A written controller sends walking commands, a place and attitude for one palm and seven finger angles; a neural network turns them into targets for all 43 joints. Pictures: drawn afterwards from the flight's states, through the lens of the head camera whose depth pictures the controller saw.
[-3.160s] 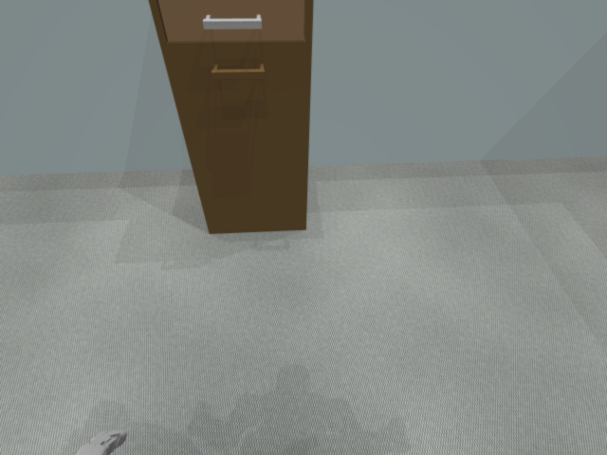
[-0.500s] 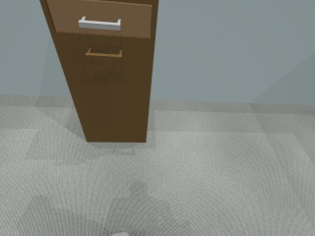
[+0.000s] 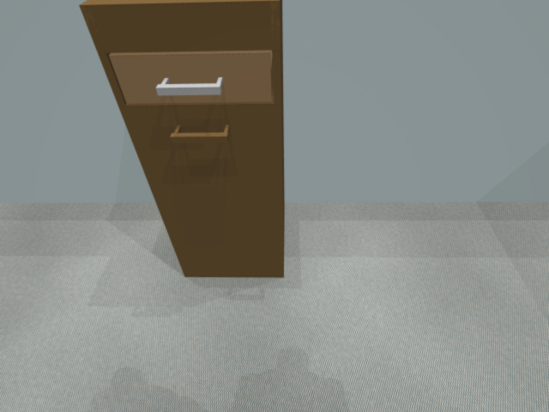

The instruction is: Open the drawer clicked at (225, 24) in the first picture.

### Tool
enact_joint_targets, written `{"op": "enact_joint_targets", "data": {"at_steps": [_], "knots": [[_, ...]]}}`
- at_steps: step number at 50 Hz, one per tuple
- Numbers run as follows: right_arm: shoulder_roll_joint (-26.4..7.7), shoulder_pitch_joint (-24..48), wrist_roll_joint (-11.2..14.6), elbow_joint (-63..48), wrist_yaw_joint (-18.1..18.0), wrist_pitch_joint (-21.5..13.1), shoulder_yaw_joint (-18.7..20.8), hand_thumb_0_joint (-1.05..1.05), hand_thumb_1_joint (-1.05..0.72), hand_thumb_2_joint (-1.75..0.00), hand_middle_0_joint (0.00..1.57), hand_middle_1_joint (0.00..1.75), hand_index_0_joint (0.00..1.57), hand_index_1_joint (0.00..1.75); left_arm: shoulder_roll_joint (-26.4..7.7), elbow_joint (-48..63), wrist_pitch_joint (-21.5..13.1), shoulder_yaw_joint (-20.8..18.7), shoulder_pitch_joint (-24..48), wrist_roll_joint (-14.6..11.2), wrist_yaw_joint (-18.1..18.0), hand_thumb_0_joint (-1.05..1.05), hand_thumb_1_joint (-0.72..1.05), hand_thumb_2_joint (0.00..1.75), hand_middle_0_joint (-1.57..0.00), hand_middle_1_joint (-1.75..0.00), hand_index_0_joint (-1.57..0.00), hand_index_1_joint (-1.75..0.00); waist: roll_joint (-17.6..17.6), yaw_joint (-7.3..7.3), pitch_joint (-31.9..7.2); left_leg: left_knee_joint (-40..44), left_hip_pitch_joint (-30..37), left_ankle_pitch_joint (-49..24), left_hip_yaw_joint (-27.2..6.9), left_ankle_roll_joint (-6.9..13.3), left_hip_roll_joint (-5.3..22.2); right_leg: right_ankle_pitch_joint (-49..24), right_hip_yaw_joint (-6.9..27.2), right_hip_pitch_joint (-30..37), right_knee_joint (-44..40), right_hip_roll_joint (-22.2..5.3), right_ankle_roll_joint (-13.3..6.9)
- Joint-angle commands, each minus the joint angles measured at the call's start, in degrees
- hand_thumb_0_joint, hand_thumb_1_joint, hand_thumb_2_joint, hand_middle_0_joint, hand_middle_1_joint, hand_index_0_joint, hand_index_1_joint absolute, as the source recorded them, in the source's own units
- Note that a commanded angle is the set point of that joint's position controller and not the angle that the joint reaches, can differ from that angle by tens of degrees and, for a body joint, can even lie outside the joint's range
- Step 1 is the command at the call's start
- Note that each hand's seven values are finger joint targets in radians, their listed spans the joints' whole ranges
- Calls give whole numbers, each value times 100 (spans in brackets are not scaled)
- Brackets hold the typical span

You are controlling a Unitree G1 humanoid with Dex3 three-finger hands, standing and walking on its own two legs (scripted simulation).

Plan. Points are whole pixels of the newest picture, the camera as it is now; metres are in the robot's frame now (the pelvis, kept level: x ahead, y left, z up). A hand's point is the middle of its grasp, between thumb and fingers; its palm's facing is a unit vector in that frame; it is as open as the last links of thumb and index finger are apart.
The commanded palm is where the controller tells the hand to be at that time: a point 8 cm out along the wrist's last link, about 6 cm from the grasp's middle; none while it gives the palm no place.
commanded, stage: take the last steps up to it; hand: left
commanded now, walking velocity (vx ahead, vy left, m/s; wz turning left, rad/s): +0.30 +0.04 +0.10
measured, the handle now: (191, 85) +0.80 +0.26 +0.12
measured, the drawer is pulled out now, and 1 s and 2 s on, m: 0.00 0.00 0.00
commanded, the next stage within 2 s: come to a stop and stand still in 0.70 s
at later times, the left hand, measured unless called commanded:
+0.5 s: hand out of the picture +0.03 +0.22 -0.18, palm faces +0.12 -0.98 -0.14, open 7.4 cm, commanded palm none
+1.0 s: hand (196, 305) +0.36 +0.20 -0.16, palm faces +0.03 -0.97 -0.23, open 7.3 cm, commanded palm none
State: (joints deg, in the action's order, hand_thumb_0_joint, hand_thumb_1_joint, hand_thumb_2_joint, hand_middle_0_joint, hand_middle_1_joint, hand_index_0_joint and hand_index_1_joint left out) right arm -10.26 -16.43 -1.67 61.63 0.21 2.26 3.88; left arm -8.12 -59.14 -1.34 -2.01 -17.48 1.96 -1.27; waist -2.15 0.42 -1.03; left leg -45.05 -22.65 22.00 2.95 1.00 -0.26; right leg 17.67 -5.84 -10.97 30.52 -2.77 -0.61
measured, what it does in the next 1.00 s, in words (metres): walks ahead: left foot, then right foot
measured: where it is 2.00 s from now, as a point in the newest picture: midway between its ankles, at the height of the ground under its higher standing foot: outside the picture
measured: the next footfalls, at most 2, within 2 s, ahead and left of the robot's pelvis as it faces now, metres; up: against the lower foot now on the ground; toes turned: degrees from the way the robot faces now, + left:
left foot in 0.38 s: +0.19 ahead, +0.18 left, +0.00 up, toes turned +12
right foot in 0.84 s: +0.37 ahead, -0.05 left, +0.00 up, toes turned -8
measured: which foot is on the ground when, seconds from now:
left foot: up 0.00-0.36, down 0.38-0.86, up 0.88-1.00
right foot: down 0.00-0.40, up 0.42-0.82, down 0.84-1.00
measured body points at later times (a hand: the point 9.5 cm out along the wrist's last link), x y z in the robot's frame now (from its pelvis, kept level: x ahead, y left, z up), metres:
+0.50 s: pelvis +0.13 +0.07 +0.00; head +0.15 +0.09 +0.44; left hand +0.02 +0.27 -0.17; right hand +0.21 -0.16 -0.14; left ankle +0.15 +0.17 -0.73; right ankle +0.04 -0.07 -0.66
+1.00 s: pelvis +0.26 +0.03 +0.00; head +0.29 +0.00 +0.44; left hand +0.36 +0.25 -0.14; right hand +0.22 -0.18 -0.18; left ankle +0.20 +0.17 -0.68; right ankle +0.33 -0.04 -0.73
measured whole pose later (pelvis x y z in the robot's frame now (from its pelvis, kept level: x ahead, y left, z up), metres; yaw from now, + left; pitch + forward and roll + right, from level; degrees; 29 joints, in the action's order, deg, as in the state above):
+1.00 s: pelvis +0.26 +0.03 +0.00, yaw +1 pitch -2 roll +2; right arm -7.7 -18.5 0.0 65.0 -1.8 1.2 2.4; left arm -6.8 -57.8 -1.5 -2.0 -6.9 0.7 -2.1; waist -2.0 -2.1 5.5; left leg -54.4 -16.6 29.9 3.0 -1.3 2.9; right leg 11.3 -8.8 -18.6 31.7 -2.4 -4.5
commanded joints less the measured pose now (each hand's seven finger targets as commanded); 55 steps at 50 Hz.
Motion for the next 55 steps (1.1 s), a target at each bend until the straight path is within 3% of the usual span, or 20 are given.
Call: {"op": "enact_joint_targets", "data": {"at_steps": [1,4,10,14,17,18,19,20,21,24,28,37,40,41,42,43,44,45,49,55], "knots": [[-373,329,-33,-524,114,-194,107,0,-90,-90,20,30,20,30,-794,14,-183,-140,-534,-53,-51,0,90,90,-20,-30,-20,-30,1088,-3,1225,-1478,-1560,-584,-297,-77,477,1625,1915,-203,-2555,-1682,-474],[-184,81,-7,-388,148,-190,93,0,-90,-90,20,30,20,30,-645,-67,-260,-101,-723,-62,-26,0,90,90,-20,-30,-20,-30,904,-42,1061,-1498,-1372,-1105,-85,-188,492,573,1019,-33,-2407,-1351,-349],[-116,713,26,-648,174,-267,49,0,-90,-90,20,30,20,30,-706,-390,-327,-138,-1291,-23,-25,0,90,90,-20,-30,-20,-30,993,220,946,-444,-1523,-1006,115,-239,661,-45,855,695,-2284,-1523,-603],[4,994,43,-727,194,-371,-34,0,-90,-90,20,30,20,30,-723,-547,-282,-152,-1399,10,-23,0,90,90,-20,-30,-20,-30,1234,313,897,619,-731,-600,373,-104,520,-794,650,621,-1877,-1518,-602],[-141,180,33,-447,124,-470,-15,0,-90,-90,20,30,20,30,-752,-581,-219,-181,-1228,-33,-10,0,90,90,-20,-30,-20,-30,967,-75,512,1549,1026,-866,730,15,196,-1173,265,22,-913,-1197,-429],[-432,-591,17,-196,52,-520,39,0,-90,-90,20,30,20,30,-608,-554,-206,-155,-1199,-53,9,0,90,90,-20,-30,-20,-30,372,-398,104,1887,2213,-855,479,101,348,-1446,6,-433,223,-908,-287],[-1069,-1329,-37,-10,-31,-569,206,0,-90,-90,20,30,20,30,-289,-434,-203,-115,-1318,-107,51,0,90,90,-20,-30,-20,-30,-1075,-622,-524,2209,3372,-708,-1306,493,1769,74,-453,-1586,1783,-289,11],[-1382,-1837,24,112,-91,-528,255,0,-90,-90,20,30,20,30,-228,-207,-193,-73,-954,-84,58,0,90,90,-20,-30,-20,-30,-1541,-763,-602,2981,3559,-825,-2463,867,2542,1591,-194,-2434,3118,70,58],[-1306,-1643,30,101,-133,-481,230,0,-90,-90,20,30,20,30,-298,-95,-189,-115,-588,-72,47,0,90,90,-20,-30,-20,-30,-900,-733,-185,3093,3175,-806,-2354,1021,2644,1435,205,-2697,3700,-197,-68],[-480,-497,38,-120,-163,-595,3,0,-90,-90,20,30,20,30,-239,-235,-133,-176,-317,-35,137,0,90,90,-20,-30,-20,-30,-418,-294,573,3287,1588,-1351,-1156,797,2079,314,446,-2423,3907,-613,-18],[-297,-406,61,-123,-202,-718,-65,0,-90,-90,20,30,20,30,-61,-295,16,-146,-579,-33,163,0,90,90,-20,-30,-20,-30,-405,25,488,3321,1363,-2784,-182,758,1696,-220,307,-1986,3205,-533,132],[-501,-595,-20,21,-173,-582,11,0,-90,-90,20,30,20,30,-302,289,56,-149,653,-61,178,0,90,90,-20,-30,-20,-30,-302,-121,885,3062,1493,-2607,-84,807,1802,-341,66,-1501,885,-333,53],[-511,-552,-8,68,-169,-512,-11,0,-90,-90,20,30,20,30,-384,145,-2,-184,173,-31,169,0,90,90,-20,-30,-20,-30,-36,151,717,2224,1123,-2351,168,554,1496,-796,-250,-281,149,12,-18],[-388,-586,43,100,-160,-518,-51,0,-90,-90,20,30,20,30,-600,-3,-69,-214,-273,-16,131,0,90,90,-20,-30,-20,-30,363,360,449,1413,799,-2166,372,336,1187,-1316,71,536,-223,-182,-51],[-95,-794,89,67,-130,-522,-112,0,-90,-90,20,30,20,30,-1030,-96,-148,-291,-652,6,51,0,90,90,-20,-30,-20,-30,1507,416,-93,202,27,-789,724,37,560,-2569,1463,1395,-480,-1252,-393],[-51,-966,152,15,-175,-451,-147,0,-90,-90,20,30,20,30,-1322,-83,-147,-284,-827,-98,26,0,90,90,-20,-30,-20,-30,1838,310,-551,-815,171,1276,451,-124,236,-4234,2243,1355,-981,-2171,-972],[-116,-923,168,76,-220,-368,-132,0,-90,-90,20,30,20,30,-1215,-12,-142,-213,-397,-140,-17,0,90,90,-20,-30,-20,-30,1197,172,-515,-1073,502,1295,-73,-138,387,-4648,1938,835,-1073,-2084,-1149],[-1,-860,180,120,-209,-306,-135,0,-90,-90,20,30,20,30,-1128,48,-135,-211,2,-118,-61,0,90,90,-20,-30,-20,-30,1356,82,-446,-1212,445,1142,-129,-156,444,-4856,1761,596,-1022,-1972,-1145],[31,-616,181,145,-213,-39,-114,0,-90,-90,20,30,20,30,-961,282,37,-193,589,-85,-169,0,90,90,-20,-30,-20,-30,570,-42,-136,-1220,400,695,-260,-259,419,-4232,1055,-86,-1060,-1724,-1043],[-159,-280,88,-153,-136,131,21,0,-90,-90,20,30,20,30,-1078,388,152,-315,608,-47,-172,0,90,90,-20,-30,-20,-30,815,47,-233,-1369,36,340,-276,-388,243,-3279,1072,-103,-1253,-1689,-1030]]}}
